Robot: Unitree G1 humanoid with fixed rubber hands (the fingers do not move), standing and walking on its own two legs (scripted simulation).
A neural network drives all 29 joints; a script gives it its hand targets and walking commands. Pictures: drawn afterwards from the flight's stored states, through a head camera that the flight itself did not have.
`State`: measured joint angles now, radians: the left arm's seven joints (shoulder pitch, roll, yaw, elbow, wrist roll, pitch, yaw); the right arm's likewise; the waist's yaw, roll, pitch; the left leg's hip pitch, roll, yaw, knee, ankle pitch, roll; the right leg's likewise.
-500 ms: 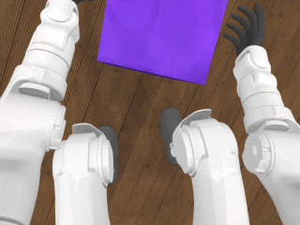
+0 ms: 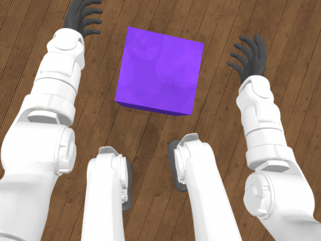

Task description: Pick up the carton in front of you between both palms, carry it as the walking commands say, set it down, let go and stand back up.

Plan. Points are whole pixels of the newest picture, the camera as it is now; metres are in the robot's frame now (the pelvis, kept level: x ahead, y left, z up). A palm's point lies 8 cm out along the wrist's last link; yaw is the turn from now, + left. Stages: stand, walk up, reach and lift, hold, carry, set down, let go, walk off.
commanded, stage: set down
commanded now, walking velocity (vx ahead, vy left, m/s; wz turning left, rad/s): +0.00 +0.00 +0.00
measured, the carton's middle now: (156, 80) +0.49 -0.05 -0.35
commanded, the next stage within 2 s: let go in 0.50 s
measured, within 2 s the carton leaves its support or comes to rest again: neither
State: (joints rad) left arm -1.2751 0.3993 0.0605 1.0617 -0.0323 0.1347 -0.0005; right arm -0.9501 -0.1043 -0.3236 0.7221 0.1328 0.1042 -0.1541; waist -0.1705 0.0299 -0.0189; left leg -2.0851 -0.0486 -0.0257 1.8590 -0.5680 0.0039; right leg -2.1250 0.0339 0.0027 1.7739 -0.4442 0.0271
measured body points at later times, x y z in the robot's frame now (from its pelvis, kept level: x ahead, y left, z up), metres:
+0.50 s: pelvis +0.03 +0.01 +0.13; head +0.31 +0.01 +0.48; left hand +0.57 +0.14 +0.03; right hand +0.45 -0.25 +0.04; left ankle +0.09 +0.11 -0.44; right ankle +0.13 -0.12 -0.44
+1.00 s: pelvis +0.09 -0.01 +0.26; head +0.27 +0.00 +0.67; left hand +0.43 +0.18 +0.15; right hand +0.36 -0.25 +0.17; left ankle +0.09 +0.11 -0.44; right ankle +0.13 -0.12 -0.44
